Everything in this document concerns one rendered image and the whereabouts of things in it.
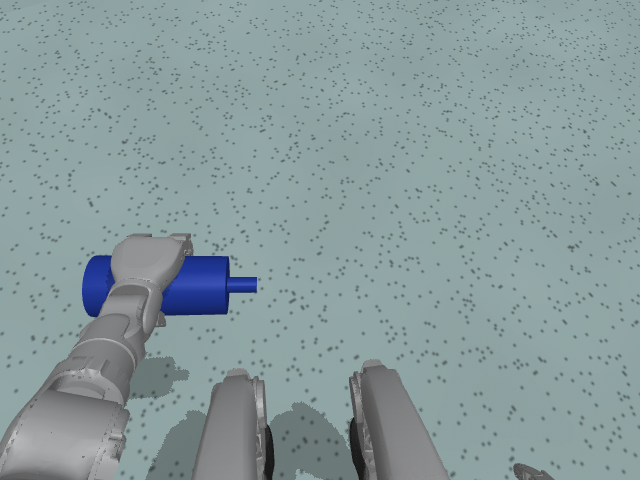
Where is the right robot foot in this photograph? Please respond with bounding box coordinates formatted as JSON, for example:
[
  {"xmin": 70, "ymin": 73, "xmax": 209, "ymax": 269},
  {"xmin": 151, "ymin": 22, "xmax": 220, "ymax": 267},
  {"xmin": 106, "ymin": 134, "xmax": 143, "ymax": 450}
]
[{"xmin": 349, "ymin": 418, "xmax": 366, "ymax": 480}]

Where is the left robot arm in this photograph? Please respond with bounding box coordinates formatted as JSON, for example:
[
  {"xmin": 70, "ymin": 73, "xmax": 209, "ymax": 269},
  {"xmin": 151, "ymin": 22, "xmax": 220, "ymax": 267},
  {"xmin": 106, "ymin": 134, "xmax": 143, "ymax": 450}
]
[{"xmin": 0, "ymin": 279, "xmax": 163, "ymax": 480}]

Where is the right robot hand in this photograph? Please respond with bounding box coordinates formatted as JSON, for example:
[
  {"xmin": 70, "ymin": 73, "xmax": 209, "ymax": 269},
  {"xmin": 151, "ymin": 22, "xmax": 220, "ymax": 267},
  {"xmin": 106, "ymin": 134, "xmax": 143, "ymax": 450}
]
[{"xmin": 513, "ymin": 463, "xmax": 554, "ymax": 480}]

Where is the bottle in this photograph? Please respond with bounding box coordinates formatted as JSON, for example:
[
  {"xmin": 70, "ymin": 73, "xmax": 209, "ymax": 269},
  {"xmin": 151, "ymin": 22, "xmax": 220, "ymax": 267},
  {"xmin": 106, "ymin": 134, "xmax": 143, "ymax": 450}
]
[{"xmin": 82, "ymin": 256, "xmax": 257, "ymax": 317}]

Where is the left robot hand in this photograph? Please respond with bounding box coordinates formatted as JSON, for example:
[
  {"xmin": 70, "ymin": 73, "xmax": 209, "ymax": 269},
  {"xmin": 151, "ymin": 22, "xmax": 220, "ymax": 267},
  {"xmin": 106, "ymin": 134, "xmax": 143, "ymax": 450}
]
[{"xmin": 110, "ymin": 233, "xmax": 193, "ymax": 327}]

